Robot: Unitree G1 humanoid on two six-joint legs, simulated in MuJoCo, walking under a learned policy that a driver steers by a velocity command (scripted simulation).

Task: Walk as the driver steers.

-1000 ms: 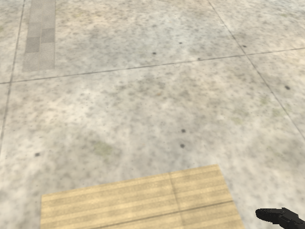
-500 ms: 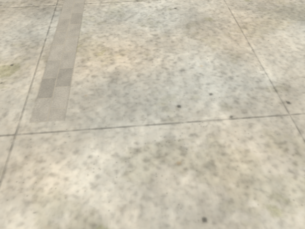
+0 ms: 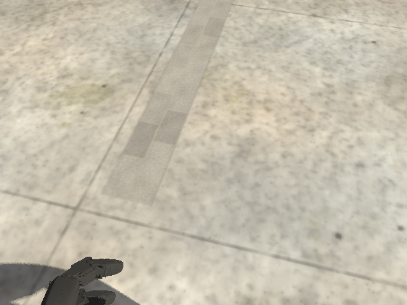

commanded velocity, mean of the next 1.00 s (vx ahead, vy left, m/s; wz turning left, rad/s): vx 0.19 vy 0.00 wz -0.60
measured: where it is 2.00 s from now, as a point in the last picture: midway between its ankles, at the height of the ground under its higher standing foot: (211, 211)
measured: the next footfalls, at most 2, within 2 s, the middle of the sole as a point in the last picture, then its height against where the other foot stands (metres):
right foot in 0.16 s outside the picture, level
left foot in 0.70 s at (200, 278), level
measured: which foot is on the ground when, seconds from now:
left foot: down 0.00-0.16, up 0.18-0.68, down 0.70-1.00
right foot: up 0.00-0.14, down 0.16-0.68, up 0.70-1.00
